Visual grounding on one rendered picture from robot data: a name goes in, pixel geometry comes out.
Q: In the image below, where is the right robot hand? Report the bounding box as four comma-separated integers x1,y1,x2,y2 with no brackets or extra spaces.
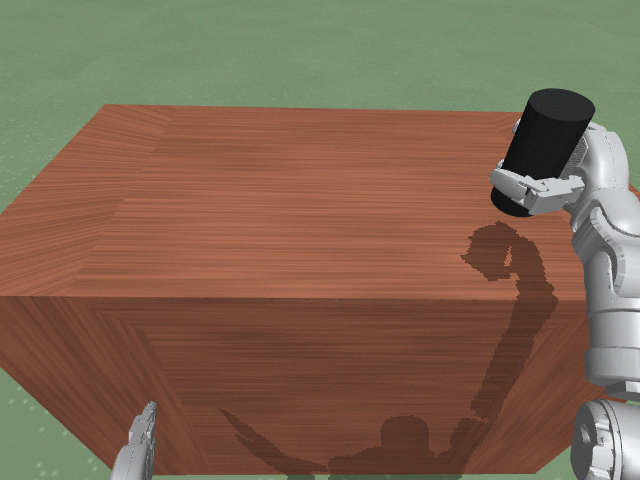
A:
489,118,629,216

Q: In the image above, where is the left robot hand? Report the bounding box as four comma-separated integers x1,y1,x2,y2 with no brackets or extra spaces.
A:
110,401,157,480

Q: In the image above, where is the right robot arm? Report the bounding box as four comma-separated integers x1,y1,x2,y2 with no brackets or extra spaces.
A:
569,188,640,480

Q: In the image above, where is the can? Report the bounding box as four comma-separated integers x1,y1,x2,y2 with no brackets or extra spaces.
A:
491,88,595,217

